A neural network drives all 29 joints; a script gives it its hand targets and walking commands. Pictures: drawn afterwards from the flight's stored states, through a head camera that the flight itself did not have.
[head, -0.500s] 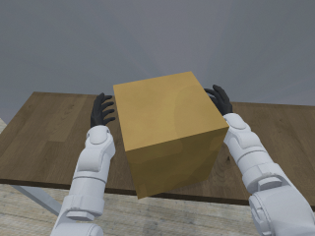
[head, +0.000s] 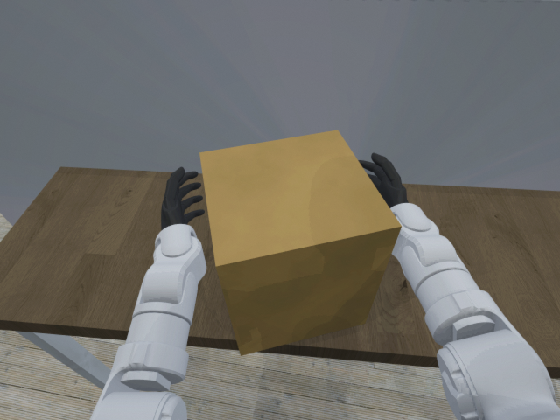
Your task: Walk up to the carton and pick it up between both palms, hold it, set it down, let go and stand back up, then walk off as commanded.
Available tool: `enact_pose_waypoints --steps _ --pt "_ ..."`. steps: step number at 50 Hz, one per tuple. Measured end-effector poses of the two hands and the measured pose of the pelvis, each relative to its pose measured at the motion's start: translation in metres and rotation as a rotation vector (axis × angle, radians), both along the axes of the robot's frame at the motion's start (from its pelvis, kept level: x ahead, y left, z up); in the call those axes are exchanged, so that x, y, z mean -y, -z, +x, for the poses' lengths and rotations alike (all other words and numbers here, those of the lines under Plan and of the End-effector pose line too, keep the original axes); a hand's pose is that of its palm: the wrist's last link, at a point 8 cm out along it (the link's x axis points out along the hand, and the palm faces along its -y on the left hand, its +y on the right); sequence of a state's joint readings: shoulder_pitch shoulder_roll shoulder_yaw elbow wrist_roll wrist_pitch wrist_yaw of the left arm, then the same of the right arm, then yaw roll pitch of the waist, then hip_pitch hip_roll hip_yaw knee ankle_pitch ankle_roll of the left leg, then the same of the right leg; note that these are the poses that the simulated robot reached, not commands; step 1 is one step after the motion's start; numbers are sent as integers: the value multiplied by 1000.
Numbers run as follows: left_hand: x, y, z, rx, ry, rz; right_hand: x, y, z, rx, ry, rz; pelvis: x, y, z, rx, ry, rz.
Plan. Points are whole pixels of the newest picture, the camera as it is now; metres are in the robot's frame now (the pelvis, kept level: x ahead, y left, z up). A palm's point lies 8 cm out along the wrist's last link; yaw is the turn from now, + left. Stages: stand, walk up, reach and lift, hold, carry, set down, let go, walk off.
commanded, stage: reach and lift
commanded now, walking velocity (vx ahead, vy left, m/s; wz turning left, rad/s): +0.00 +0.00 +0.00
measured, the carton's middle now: (288, 244) +0.38 +0.03 +0.05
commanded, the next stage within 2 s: none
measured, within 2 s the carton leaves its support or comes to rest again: leaves its support in 0.32 s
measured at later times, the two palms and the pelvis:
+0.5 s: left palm (158, 223) +0.35 +0.21 +0.12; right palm (370, 204) +0.42 -0.09 +0.11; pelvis +0.00 +0.01 +0.00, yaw +1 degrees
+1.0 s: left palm (152, 212) +0.35 +0.21 +0.14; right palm (375, 188) +0.41 -0.08 +0.15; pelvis +0.00 +0.01 +0.00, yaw +2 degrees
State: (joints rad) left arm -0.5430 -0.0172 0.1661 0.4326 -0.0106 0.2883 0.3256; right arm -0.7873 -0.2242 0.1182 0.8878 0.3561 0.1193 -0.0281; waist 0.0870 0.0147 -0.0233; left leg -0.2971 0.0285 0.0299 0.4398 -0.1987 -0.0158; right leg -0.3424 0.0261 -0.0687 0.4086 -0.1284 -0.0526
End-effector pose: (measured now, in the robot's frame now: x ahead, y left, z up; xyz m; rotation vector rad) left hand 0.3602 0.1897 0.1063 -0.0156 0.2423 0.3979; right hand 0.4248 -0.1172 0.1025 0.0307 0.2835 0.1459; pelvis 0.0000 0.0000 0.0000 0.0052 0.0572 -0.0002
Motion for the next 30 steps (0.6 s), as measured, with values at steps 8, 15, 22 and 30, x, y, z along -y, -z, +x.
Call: enact_pose_waypoints --steps 8,15,22,30 --pt "-3 -1 0 -9 -25 5 -12 0 -4 7 -39 4 1 0 1 -1 0 -1" --pt "-13 -6 -5 0 -35 3 -23 -2 -8 20 -50 -14 -1 -1 2 2 -19 -11" --pt "-20 -10 -8 2 -40 -5 -30 -7 -9 23 -56 -25 -5 -2 2 6 -26 -19" --pt "-21 -11 -9 -14 -38 -6 -31 -9 -10 11 -55 -32 -7 -2 2 11 -26 -21"
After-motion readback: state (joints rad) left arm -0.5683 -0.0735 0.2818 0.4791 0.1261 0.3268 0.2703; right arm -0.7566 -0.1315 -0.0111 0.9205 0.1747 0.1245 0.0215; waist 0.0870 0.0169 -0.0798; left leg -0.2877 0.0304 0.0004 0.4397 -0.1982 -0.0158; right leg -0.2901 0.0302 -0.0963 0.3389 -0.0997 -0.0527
